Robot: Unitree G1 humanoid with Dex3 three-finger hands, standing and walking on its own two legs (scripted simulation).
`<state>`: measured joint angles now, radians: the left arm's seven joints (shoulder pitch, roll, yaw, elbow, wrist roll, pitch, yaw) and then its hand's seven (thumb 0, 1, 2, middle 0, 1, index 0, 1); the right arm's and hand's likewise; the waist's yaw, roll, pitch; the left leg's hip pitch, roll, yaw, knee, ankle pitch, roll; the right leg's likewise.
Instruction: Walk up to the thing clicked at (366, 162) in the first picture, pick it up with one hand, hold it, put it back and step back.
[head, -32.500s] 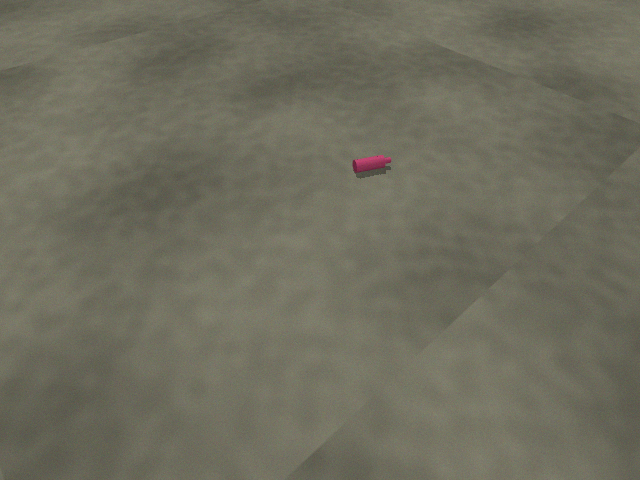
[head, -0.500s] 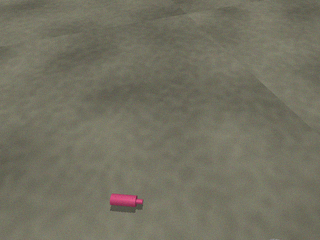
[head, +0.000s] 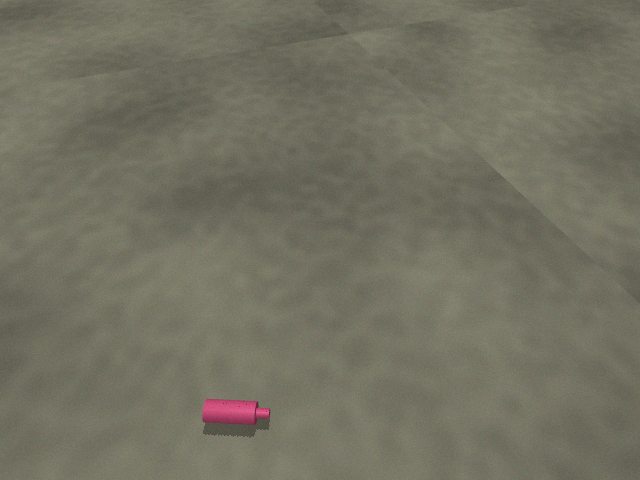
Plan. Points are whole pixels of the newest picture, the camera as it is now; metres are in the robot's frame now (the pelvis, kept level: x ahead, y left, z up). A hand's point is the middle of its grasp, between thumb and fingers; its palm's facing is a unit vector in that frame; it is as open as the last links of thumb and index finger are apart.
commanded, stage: stand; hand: left
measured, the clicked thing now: (237, 411) +0.46 +0.24 -0.75
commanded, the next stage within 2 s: none
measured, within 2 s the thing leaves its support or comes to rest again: neither
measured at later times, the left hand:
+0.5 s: hand out of the picture +0.08 +0.25 -0.15, palm faces +0.00 -0.94 -0.35, open 7.3 cm
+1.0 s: hand out of the picture +0.08 +0.24 -0.15, palm faces +0.00 -0.94 -0.34, open 7.3 cm
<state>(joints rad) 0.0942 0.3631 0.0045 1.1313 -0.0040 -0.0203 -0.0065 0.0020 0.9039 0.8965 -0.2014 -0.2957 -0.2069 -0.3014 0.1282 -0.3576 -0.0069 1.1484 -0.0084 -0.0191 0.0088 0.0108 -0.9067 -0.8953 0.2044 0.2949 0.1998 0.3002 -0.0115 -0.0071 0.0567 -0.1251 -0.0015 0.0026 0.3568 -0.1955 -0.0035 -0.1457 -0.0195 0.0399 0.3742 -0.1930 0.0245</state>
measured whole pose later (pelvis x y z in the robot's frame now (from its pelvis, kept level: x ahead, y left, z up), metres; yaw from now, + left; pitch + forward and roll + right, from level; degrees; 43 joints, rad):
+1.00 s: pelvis +0.00 -0.01 +0.00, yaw +1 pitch -2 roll +0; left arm 0.10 0.35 0.00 1.15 0.00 -0.01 -0.01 0.00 0.90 0.90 -0.20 -0.30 -0.21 -0.30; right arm 0.10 -0.35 0.00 1.16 -0.01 -0.01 0.01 0.01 -0.91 -0.90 0.20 0.29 0.20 0.30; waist 0.00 0.01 0.04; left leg -0.11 0.02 -0.02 0.32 -0.18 -0.02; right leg -0.12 0.00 0.02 0.33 -0.18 0.01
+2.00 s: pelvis +0.01 -0.01 +0.00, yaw +1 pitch -2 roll +0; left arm 0.11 0.35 0.00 1.13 0.01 -0.01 0.00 0.00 0.90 0.90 -0.20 -0.30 -0.21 -0.30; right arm 0.11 -0.35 0.01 1.14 -0.01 -0.01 0.00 0.01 -0.91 -0.90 0.20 0.29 0.20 0.30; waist 0.00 0.00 0.04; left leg -0.09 0.01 -0.02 0.31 -0.18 -0.02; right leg -0.10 -0.01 0.02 0.31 -0.18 0.01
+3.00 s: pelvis +0.00 +0.00 -0.04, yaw +1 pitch +10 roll -1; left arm 0.05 0.32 0.13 0.86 0.16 0.15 -0.02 0.00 -0.20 0.95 -0.08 -1.01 -0.10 -1.00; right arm 0.24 -0.25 -0.02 0.69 0.03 -0.05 -0.01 0.01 -0.90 -0.89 0.20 0.29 0.20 0.30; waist -0.03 0.01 -0.06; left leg -0.59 0.01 -0.03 0.80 -0.40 -0.01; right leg -0.58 0.00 0.01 0.77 -0.38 0.02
